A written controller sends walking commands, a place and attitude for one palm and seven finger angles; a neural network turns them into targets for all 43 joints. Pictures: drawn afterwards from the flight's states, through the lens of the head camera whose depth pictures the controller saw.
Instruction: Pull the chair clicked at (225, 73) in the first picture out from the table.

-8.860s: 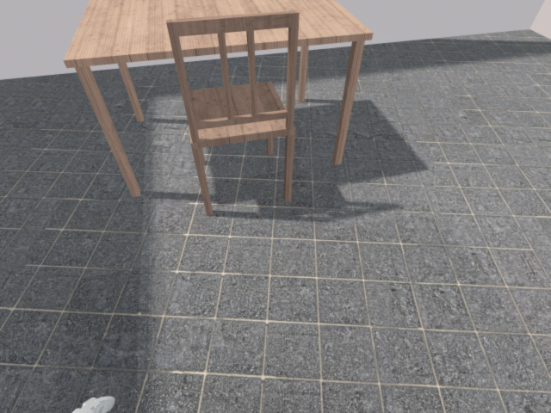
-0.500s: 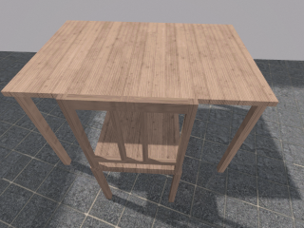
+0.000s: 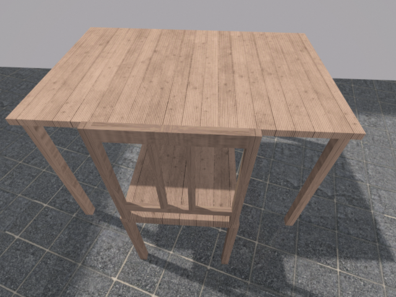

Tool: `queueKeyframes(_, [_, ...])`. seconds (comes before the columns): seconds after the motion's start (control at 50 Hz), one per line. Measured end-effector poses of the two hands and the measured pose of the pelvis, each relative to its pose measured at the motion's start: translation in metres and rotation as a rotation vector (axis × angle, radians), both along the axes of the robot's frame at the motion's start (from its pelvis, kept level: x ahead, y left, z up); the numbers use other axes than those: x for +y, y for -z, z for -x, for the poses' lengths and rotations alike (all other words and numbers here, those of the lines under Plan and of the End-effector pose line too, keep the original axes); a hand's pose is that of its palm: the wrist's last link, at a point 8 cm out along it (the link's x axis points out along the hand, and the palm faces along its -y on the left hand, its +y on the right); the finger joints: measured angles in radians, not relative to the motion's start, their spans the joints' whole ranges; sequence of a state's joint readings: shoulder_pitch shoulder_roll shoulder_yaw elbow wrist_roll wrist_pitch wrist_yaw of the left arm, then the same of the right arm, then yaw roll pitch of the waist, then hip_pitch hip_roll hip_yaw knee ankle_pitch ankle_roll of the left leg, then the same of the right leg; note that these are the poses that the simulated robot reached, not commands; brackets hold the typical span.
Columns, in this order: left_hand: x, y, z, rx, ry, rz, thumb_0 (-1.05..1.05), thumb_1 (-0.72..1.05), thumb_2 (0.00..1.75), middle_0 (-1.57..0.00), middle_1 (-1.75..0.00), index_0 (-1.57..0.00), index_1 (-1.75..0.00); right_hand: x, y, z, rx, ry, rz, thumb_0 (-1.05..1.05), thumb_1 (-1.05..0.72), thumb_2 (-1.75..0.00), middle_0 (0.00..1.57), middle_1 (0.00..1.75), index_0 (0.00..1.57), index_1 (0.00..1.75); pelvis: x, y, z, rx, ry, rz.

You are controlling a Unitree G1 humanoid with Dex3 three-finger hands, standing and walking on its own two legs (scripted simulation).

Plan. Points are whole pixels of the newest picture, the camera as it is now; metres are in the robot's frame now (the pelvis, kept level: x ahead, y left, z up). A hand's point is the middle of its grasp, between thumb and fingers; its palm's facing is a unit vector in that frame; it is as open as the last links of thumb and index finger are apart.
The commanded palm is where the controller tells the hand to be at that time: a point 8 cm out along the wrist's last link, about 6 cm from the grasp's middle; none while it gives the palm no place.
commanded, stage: look again from close up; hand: left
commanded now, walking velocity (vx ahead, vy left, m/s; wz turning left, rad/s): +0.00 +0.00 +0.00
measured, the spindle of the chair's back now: (158, 179) +0.44 +0.15 -0.09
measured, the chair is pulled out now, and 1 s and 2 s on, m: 0.00 0.00 0.00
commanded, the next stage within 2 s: none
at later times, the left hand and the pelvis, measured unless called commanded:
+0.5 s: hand out of the picture -0.04 +0.14 -0.17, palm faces +0.03 -0.98 -0.17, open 7.4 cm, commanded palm none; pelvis +0.00 -0.01 +0.00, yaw +0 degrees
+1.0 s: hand out of the picture -0.03 +0.12 -0.17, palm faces +0.04 -0.98 -0.18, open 7.4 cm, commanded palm none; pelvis +0.00 -0.03 +0.00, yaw +0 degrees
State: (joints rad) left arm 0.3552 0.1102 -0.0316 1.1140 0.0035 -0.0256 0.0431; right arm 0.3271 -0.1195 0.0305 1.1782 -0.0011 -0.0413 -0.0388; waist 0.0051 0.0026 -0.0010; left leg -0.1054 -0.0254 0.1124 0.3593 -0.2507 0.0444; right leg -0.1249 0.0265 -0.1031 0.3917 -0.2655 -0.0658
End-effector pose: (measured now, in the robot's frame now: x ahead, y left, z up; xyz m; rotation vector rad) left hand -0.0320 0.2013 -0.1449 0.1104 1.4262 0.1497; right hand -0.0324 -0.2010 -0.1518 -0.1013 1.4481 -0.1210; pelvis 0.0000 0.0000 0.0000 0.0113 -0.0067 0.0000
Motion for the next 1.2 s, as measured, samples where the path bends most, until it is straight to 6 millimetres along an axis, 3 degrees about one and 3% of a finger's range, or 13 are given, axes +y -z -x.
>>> queueKeyframes(0.44, [-0.007, -0.001, 0.008, 0.014, 0.000, -0.003, 0.00, 0.91, 0.90, -0.19, -0.30, -0.20, -0.30, -0.006, 0.001, 0.005, 0.010, 0.003, -0.008, 0.00, -0.91, -0.90, 0.20, 0.30, 0.20, 0.29, -0.007, 0.000, 0.004, 0.000, 0.001, -0.004])
queueKeyframes(1.2, [-0.034, -0.001, 0.004, 0.006, -0.003, -0.009, 0.00, 0.91, 0.90, -0.19, -0.30, -0.20, -0.30, -0.031, 0.002, 0.006, 0.027, 0.016, -0.006, 0.00, -0.91, -0.90, 0.20, 0.30, 0.20, 0.29, -0.034, 0.001, 0.001, 0.007, 0.001, -0.005])
